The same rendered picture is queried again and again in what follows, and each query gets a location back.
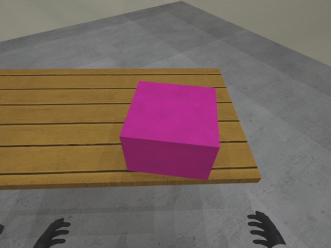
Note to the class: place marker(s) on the carton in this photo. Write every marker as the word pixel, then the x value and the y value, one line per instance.
pixel 172 130

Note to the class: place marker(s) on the table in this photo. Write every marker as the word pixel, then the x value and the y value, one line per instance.
pixel 60 128

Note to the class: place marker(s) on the robot left hand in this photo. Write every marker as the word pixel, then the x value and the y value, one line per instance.
pixel 45 241

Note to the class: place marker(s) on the robot right hand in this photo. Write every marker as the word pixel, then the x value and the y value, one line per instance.
pixel 270 233

